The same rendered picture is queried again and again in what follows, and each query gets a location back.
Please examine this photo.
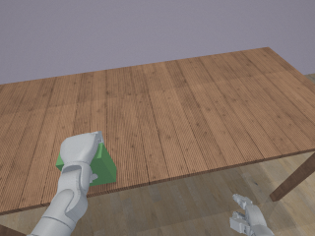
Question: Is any robot right forearm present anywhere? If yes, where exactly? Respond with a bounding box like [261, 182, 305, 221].
[249, 224, 275, 236]

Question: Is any left robot hand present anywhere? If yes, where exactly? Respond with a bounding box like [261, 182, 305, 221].
[60, 131, 104, 183]

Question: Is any right robot hand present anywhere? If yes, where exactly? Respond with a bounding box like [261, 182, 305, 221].
[229, 194, 267, 236]

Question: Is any table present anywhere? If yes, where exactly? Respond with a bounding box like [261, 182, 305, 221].
[0, 46, 315, 236]

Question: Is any robot left forearm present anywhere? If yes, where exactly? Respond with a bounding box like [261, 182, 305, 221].
[27, 161, 92, 236]

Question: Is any sponge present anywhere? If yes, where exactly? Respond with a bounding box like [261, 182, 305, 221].
[55, 143, 117, 187]

